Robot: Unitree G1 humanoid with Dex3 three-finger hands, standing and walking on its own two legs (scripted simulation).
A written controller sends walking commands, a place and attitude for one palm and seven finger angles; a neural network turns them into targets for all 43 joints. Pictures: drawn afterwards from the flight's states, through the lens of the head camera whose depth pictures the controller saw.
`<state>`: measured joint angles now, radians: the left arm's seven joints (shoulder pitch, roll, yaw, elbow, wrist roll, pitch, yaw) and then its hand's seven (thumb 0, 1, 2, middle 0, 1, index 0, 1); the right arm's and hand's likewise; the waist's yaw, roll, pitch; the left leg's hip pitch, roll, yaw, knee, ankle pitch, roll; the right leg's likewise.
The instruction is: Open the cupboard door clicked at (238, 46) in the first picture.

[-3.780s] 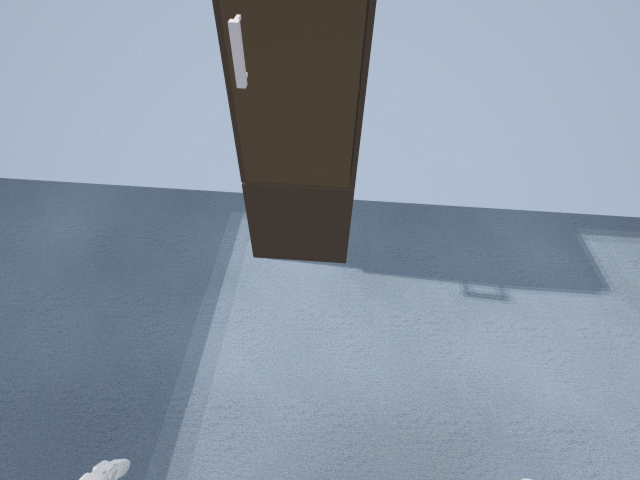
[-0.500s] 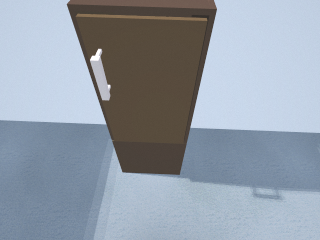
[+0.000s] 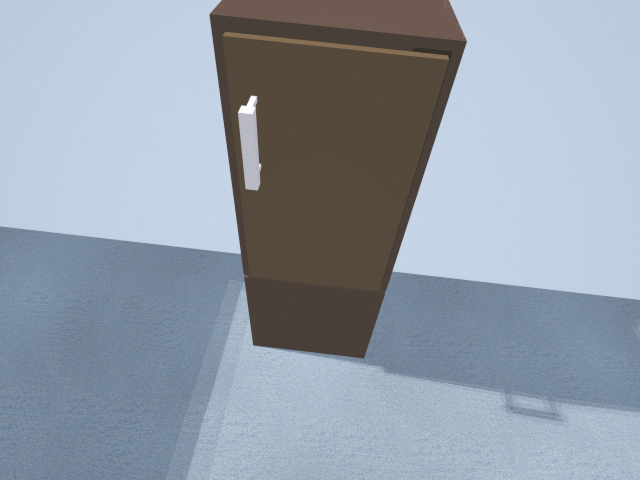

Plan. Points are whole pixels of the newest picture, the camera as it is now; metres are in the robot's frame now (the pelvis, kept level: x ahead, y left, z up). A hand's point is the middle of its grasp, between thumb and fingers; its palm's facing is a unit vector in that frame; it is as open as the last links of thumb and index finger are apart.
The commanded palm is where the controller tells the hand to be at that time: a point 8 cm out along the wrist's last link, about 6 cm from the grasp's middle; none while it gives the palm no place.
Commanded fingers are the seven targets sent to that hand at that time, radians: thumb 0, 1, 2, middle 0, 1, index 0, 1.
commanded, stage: come to a stop and stand still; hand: left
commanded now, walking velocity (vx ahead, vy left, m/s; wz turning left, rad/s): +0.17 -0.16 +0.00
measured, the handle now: (252, 144) +0.62 +0.18 +0.09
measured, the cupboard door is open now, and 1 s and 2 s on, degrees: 0 0 0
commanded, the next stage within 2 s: look again from close up in 0.88 s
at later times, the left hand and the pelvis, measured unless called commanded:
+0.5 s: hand out of the picture +0.06 +0.14 -0.16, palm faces +0.04 -0.97 -0.23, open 7.3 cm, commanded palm none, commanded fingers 0.00 0.90 0.90 -0.20 -0.30 -0.20 -0.30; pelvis +0.02 -0.04 +0.00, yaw +1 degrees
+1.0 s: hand out of the picture +0.00 +0.10 -0.17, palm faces +0.08 -0.98 -0.17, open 7.4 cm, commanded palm none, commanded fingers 0.00 0.90 0.90 -0.20 -0.30 -0.20 -0.30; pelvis +0.03 -0.05 +0.01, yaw +1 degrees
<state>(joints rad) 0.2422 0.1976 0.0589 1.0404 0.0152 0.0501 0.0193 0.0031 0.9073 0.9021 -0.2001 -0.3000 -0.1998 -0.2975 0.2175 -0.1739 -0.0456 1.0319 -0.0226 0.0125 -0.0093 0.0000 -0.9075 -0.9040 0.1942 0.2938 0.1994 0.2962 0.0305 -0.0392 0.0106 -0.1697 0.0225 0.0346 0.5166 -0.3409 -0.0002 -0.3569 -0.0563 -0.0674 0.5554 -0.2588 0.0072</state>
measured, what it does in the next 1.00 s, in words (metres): steps on the spot: right foot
